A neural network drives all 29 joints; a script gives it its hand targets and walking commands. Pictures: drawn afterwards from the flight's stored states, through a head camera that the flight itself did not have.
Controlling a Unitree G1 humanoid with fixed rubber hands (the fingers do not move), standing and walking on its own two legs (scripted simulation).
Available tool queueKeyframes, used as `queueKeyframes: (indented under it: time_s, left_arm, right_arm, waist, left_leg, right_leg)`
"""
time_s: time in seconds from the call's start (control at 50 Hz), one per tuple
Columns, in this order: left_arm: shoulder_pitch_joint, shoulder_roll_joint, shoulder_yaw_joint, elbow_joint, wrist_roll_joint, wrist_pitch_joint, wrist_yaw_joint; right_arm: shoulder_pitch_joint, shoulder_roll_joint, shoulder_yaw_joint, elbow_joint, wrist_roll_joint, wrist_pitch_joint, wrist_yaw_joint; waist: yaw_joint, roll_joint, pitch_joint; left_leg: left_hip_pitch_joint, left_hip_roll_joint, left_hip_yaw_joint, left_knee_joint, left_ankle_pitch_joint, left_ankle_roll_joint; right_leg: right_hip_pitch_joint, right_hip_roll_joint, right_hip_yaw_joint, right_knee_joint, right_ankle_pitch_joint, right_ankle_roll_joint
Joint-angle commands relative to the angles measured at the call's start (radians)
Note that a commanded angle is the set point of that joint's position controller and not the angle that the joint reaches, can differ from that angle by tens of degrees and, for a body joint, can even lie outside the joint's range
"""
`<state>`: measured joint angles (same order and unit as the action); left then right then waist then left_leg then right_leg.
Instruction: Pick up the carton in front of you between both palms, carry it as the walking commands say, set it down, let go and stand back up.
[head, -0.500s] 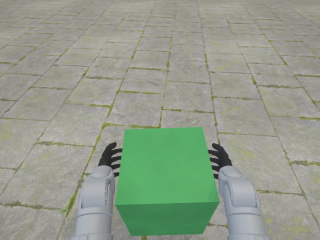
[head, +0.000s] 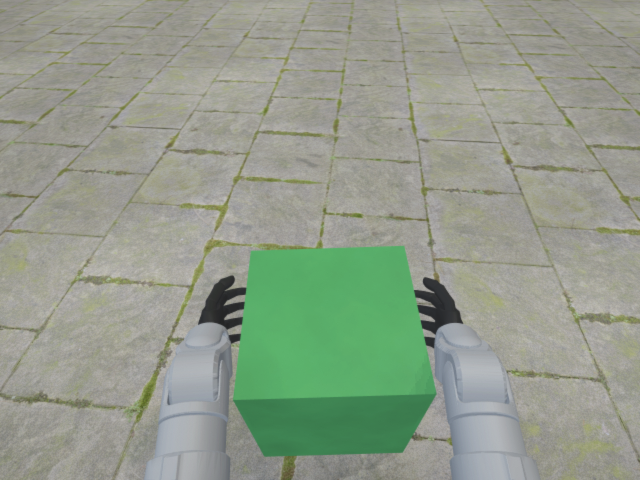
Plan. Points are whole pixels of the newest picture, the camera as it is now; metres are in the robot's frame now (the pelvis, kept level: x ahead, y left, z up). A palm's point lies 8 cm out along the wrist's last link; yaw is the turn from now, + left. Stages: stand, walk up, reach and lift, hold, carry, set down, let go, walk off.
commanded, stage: carry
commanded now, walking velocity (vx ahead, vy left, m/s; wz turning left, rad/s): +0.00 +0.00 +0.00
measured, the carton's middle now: (330, 356) +0.30 +0.00 -0.03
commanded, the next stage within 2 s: hold in 0.46 s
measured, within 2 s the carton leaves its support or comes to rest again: neither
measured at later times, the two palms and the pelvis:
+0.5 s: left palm (212, 341) +0.28 +0.15 +0.05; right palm (450, 343) +0.27 -0.15 +0.04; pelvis -0.01 +0.00 +0.00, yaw +0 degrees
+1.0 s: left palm (198, 356) +0.26 +0.17 +0.04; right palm (435, 343) +0.28 -0.13 +0.03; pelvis -0.07 +0.00 -0.01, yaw +5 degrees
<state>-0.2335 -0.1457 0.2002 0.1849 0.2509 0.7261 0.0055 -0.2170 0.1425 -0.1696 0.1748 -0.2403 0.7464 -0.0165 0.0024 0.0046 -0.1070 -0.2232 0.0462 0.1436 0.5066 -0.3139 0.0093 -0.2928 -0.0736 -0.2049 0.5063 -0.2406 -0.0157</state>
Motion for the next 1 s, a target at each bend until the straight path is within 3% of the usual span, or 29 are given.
queueKeyframes:
  time_s: [0.0, 0.44, 0.46, 0.48, 0.5, 0.56, 0.72, 0.84, 0.9, 0.98]
  left_arm:
    - [-0.425, -0.876, -0.548, -0.034, -0.239, -0.02, -0.214]
    - [-0.412, -0.868, -0.543, -0.032, -0.234, -0.017, -0.212]
    - [-0.309, -0.889, -0.516, -0.047, -0.23, -0.014, -0.215]
    - [-0.34, -0.868, -0.522, -0.077, -0.22, -0.03, -0.207]
    - [-0.318, -0.838, -0.498, -0.075, -0.203, -0.033, -0.204]
    - [-0.334, -0.824, -0.493, -0.06, -0.205, -0.043, -0.2]
    - [-0.413, -0.788, -0.452, -0.026, -0.186, -0.053, -0.196]
    - [-0.738, -0.834, -0.285, 0.239, -0.098, -0.12, -0.212]
    - [-0.881, -0.839, -0.144, 0.393, -0.023, -0.167, -0.211]
    - [-0.914, -0.739, 0.079, 0.516, 0.101, -0.209, -0.182]
  right_arm:
    - [-0.475, 0.887, 0.544, -0.08, 0.245, -0.044, 0.208]
    - [-0.468, 0.88, 0.54, -0.075, 0.242, -0.041, 0.208]
    - [-0.362, 0.905, 0.531, -0.1, 0.242, -0.032, 0.211]
    - [-0.38, 0.87, 0.521, -0.127, 0.231, -0.046, 0.203]
    - [-0.37, 0.84, 0.499, -0.128, 0.213, -0.044, 0.2]
    - [-0.386, 0.844, 0.509, -0.128, 0.216, -0.053, 0.188]
    - [-0.442, 0.803, 0.46, -0.088, 0.187, -0.058, 0.177]
    - [-0.784, 0.826, 0.288, 0.167, 0.111, -0.119, 0.227]
    - [-0.94, 0.827, 0.175, 0.321, 0.052, -0.154, 0.246]
    - [-0.963, 0.74, -0.027, 0.496, -0.07, -0.195, 0.229]
  waist:
    - [-0.001, -0.002, -0.211]
    - [-0.002, -0.001, -0.216]
    - [0.014, 0.045, -0.121]
    - [-0.003, 0.029, -0.156]
    - [0.003, 0.021, -0.152]
    - [0.003, -0.005, -0.138]
    - [-0.004, 0.007, -0.042]
    - [-0.022, 0.035, 0.036]
    - [-0.01, 0.027, 0.05]
    - [0.007, -0.026, 0.08]
  left_leg:
    - [0.019, 0.117, -0.103, -0.079, 0.241, 0.013]
    - [0.004, 0.117, -0.106, -0.082, 0.224, 0.015]
    - [0.074, -0.12, -0.239, -0.135, 0.484, 0.017]
    - [0.068, -0.108, -0.257, -0.137, 0.543, 0.018]
    - [0.099, -0.104, -0.261, -0.163, 0.437, 0.023]
    - [0.108, -0.113, -0.255, -0.156, 0.486, 0.014]
    - [0.056, -0.099, -0.255, -0.189, 0.226, 0.031]
    - [-0.018, -0.079, -0.241, -0.152, -0.148, 0.052]
    - [-0.045, -0.081, -0.241, -0.105, -0.23, 0.054]
    - [-0.06, -0.108, -0.228, -0.027, -0.19, 0.047]
  right_leg:
    - [0.125, -0.109, 0.118, -0.06, 0.222, 0.001]
    - [0.119, -0.109, 0.12, -0.064, 0.213, 0.0]
    - [0.373, 0.143, 0.272, -0.1, 0.45, -0.026]
    - [0.418, 0.131, 0.302, -0.094, 0.547, -0.024]
    - [0.429, 0.126, 0.297, -0.106, 0.477, -0.021]
    - [0.449, 0.14, 0.301, -0.115, 0.506, -0.002]
    - [0.428, 0.136, 0.29, -0.137, 0.24, -0.017]
    - [0.295, 0.137, 0.274, -0.081, -0.106, -0.021]
    - [0.233, 0.137, 0.287, -0.055, -0.231, -0.015]
    - [0.093, 0.133, 0.294, -0.036, -0.278, -0.015]
